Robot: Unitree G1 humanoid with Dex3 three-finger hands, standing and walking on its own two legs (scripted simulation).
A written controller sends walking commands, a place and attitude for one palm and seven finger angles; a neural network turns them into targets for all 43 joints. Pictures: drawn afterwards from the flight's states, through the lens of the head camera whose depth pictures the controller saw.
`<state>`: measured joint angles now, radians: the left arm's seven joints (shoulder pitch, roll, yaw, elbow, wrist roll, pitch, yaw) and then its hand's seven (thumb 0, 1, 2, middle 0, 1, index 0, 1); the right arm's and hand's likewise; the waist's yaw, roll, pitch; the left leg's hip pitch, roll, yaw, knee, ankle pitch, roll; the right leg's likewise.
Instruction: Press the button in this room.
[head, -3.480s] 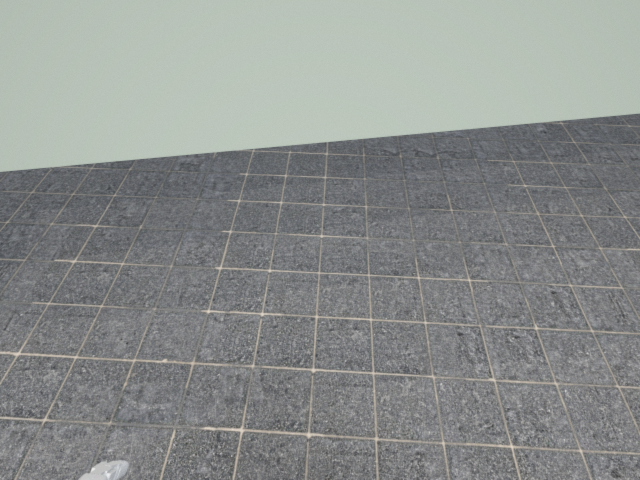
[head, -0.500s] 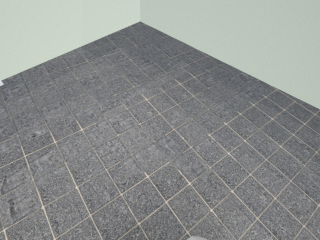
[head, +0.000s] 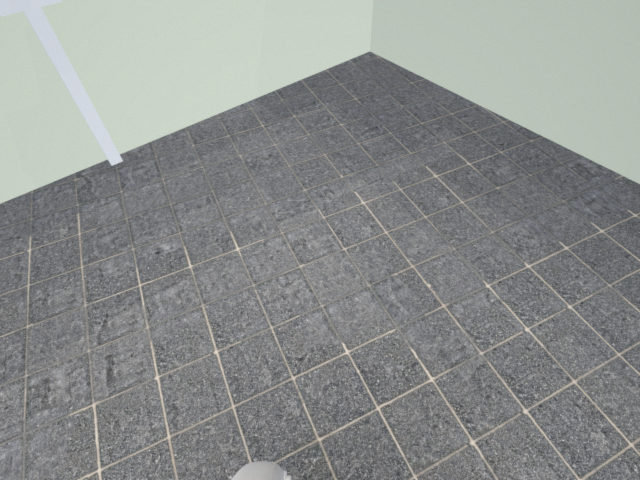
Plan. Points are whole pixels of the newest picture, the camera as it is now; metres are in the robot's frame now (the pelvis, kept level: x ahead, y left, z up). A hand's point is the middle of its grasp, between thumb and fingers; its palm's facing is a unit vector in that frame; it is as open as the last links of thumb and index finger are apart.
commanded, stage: stand and wait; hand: left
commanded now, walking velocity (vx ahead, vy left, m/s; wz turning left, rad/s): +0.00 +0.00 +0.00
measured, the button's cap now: out of the picture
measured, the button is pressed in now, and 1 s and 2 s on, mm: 0 0 0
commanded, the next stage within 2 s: turn or walk to find it in 0.24 s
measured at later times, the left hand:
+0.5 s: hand out of the picture +0.00 +0.23 -0.17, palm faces +0.13 -0.97 -0.23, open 7.4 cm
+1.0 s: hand out of the picture -0.07 +0.29 -0.19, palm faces +0.31 -0.92 -0.22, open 7.4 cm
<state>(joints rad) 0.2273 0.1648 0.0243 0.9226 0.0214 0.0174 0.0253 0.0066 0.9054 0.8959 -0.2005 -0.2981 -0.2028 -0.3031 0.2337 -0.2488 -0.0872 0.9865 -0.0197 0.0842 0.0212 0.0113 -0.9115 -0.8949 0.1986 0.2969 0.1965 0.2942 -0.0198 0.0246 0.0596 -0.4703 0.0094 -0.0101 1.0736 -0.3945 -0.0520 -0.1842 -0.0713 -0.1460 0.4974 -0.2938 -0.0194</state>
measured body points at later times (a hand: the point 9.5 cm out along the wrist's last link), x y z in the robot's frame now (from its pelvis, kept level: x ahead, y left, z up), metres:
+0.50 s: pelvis -0.02 +0.04 +0.00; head +0.00 +0.04 +0.45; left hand -0.01 +0.28 -0.15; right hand +0.08 -0.18 -0.15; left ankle -0.02 +0.14 -0.74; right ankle -0.03 -0.08 -0.73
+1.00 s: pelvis -0.06 +0.08 -0.01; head -0.04 +0.11 +0.44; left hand -0.08 +0.34 -0.17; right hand +0.07 -0.15 -0.14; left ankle -0.07 +0.17 -0.74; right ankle -0.05 -0.07 -0.68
